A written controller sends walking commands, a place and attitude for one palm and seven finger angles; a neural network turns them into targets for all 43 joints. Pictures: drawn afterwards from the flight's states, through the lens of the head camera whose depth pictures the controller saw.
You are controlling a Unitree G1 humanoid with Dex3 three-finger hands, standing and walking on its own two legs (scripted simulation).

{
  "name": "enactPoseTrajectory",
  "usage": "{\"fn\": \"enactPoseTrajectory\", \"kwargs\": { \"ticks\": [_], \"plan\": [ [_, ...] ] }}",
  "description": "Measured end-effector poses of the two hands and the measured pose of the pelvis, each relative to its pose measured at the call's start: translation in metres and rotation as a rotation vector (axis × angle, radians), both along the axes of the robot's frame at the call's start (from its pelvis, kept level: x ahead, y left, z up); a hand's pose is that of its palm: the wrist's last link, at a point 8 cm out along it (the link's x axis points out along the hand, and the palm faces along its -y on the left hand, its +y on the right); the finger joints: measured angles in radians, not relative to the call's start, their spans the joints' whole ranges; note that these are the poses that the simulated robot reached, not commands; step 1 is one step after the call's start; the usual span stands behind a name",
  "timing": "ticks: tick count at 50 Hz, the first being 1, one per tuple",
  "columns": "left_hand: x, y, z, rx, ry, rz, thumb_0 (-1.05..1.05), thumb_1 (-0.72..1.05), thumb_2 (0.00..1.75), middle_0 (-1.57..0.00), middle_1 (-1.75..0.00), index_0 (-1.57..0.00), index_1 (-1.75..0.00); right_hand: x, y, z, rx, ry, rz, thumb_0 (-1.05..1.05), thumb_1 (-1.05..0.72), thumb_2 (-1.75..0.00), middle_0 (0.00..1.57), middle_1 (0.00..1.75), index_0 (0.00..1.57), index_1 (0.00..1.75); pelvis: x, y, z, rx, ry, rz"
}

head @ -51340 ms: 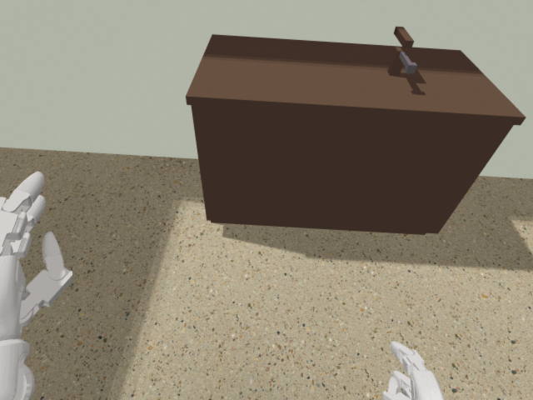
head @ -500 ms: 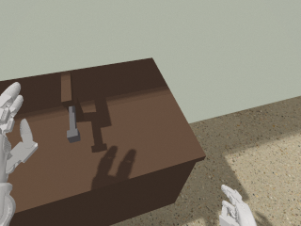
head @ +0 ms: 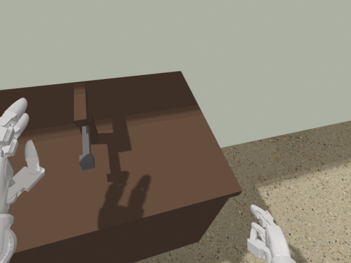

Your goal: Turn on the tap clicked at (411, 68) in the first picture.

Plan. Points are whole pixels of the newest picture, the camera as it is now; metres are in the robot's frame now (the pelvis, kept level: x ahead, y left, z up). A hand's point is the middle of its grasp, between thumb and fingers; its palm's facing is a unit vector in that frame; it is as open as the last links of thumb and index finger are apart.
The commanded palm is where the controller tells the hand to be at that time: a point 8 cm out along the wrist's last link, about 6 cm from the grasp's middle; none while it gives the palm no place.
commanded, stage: come to a stop and stand still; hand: left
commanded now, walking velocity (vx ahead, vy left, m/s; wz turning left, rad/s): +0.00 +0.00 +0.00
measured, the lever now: (87, 161) +0.31 +0.24 +0.03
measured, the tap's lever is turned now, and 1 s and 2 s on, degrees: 0 0 0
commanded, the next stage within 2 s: look again from close up in 0.06 s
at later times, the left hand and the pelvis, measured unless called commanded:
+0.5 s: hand (34, 180) +0.20 +0.25 +0.16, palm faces +0.38 -0.86 -0.34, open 7.4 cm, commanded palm +0.15 +0.28 +0.17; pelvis -0.01 +0.00 +0.00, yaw +0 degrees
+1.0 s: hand (32, 207) +0.16 +0.23 +0.15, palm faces +0.53 -0.79 -0.31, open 7.4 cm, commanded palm +0.13 +0.26 +0.16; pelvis -0.03 -0.05 -0.02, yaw +3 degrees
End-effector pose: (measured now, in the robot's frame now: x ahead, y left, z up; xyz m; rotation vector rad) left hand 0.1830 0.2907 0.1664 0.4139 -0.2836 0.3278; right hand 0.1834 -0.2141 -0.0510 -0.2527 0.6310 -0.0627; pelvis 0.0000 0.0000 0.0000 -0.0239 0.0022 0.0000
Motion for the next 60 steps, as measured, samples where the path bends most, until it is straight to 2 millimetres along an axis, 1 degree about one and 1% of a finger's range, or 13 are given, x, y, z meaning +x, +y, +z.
{"fn": "enactPoseTrajectory", "kwargs": {
  "ticks": [10, 21, 28, 30, 32, 35, 39, 42, 44, 46, 51, 55, 60],
  "plan": [
    [-0.014, 0.001, 0.013, 0.017, -0.037, 0.020, 0.01, 0.89, 0.90, -0.21, -0.30, -0.21, -0.30, -0.018, -0.001, -0.011, -0.009, 0.067, -0.002, 0.02, -0.90, -0.90, 0.20, 0.30, 0.20, 0.30, -0.005, 0.003, 0.000, -0.001, -0.007, 0.008],
    [-0.017, 0.003, -0.002, -0.011, 0.028, 0.041, 0.01, 0.89, 0.90, -0.20, -0.30, -0.21, -0.30, -0.032, -0.003, -0.014, 0.003, 0.079, -0.025, 0.02, -0.90, -0.90, 0.20, 0.30, 0.20, 0.30, -0.011, 0.002, 0.001, -0.002, -0.013, 0.007],
    [-0.019, -0.001, 0.004, 0.002, 0.003, 0.019, 0.01, 0.88, 0.90, -0.21, -0.30, -0.21, -0.30, -0.032, -0.007, -0.012, -0.009, 0.075, -0.026, 0.02, -0.90, -0.90, 0.20, 0.30, 0.20, 0.30, -0.012, 0.001, 0.001, -0.004, -0.012, 0.008],
    [-0.011, 0.005, 0.020, 0.116, -0.031, 0.006, 0.01, 0.88, 0.90, -0.21, -0.30, -0.22, -0.30, -0.032, -0.005, -0.014, -0.033, 0.080, 0.004, 0.02, -0.90, -0.90, 0.20, 0.30, 0.20, 0.30, -0.015, -0.001, -0.001, -0.003, -0.019, 0.027],
    [0.000, 0.019, 0.035, 0.152, -0.065, 0.040, 0.01, 0.88, 0.90, -0.21, -0.30, -0.22, -0.30, -0.031, -0.005, -0.022, -0.031, 0.105, 0.049, 0.01, -0.90, -0.90, 0.20, 0.30, 0.20, 0.30, -0.017, -0.004, -0.004, 0.012, -0.017, 0.035],
    [0.007, 0.027, 0.041, 0.011, -0.064, 0.071, 0.01, 0.88, 0.90, -0.21, -0.30, -0.22, -0.30, -0.027, -0.009, -0.030, 0.006, 0.101, 0.041, 0.02, -0.90, -0.90, 0.20, 0.30, 0.20, 0.30, -0.017, -0.006, -0.006, 0.027, -0.013, 0.015],
    [0.003, 0.005, 0.017, -0.075, 0.100, 0.043, 0.01, 0.89, 0.90, -0.20, -0.30, -0.21, -0.30, -0.019, -0.017, -0.030, 0.051, 0.044, 0.022, 0.02, -0.90, -0.90, 0.20, 0.30, 0.20, 0.30, -0.016, -0.010, -0.008, 0.030, -0.021, 0.008],
    [-0.013, -0.020, -0.009, -0.064, 0.214, 0.011, 0.01, 0.89, 0.90, -0.20, -0.30, -0.21, -0.30, -0.012, -0.024, -0.028, 0.055, 0.008, 0.032, 0.02, -0.90, -0.90, 0.20, 0.30, 0.20, 0.30, -0.017, -0.018, -0.010, 0.035, -0.020, 0.007],
    [-0.027, -0.030, -0.019, -0.073, 0.220, 0.013, 0.01, 0.89, 0.90, -0.20, -0.30, -0.21, -0.30, -0.008, -0.030, -0.026, 0.043, -0.004, 0.041, 0.02, -0.90, -0.90, 0.20, 0.30, 0.20, 0.30, -0.019, -0.026, -0.013, 0.037, -0.015, 0.010],
    [-0.041, -0.031, -0.018, -0.071, 0.162, 0.052, 0.01, 0.89, 0.90, -0.21, -0.30, -0.22, -0.30, -0.005, -0.036, -0.025, 0.024, -0.006, 0.059, 0.02, -0.90, -0.90, 0.20, 0.30, 0.20, 0.30, -0.021, -0.036, -0.015, 0.038, -0.015, 0.018],
    [-0.067, -0.020, -0.002, -0.041, -0.030, 0.219, 0.01, 0.88, 0.90, -0.21, -0.30, -0.22, -0.30, 0.000, -0.050, -0.033, -0.007, 0.004, 0.113, 0.02, -0.90, -0.90, 0.20, 0.30, 0.20, 0.30, -0.026, -0.058, -0.022, 0.027, -0.017, 0.064],
    [-0.063, -0.023, -0.002, -0.078, 0.004, 0.244, 0.01, 0.89, 0.90, -0.20, -0.30, -0.21, -0.30, 0.003, -0.059, -0.044, 0.000, 0.007, 0.115, 0.02, -0.90, -0.90, 0.20, 0.30, 0.20, 0.30, -0.027, -0.068, -0.024, 0.021, -0.023, 0.089],
    [-0.037, -0.051, -0.016, -0.099, 0.172, 0.144, 0.01, 0.89, 0.90, -0.20, -0.30, -0.21, -0.30, 0.006, -0.069, -0.052, 0.041, -0.005, 0.060, 0.02, -0.90, -0.90, 0.20, 0.30, 0.20, 0.30, -0.021, -0.076, -0.023, 0.031, -0.010, 0.078]
  ]
}}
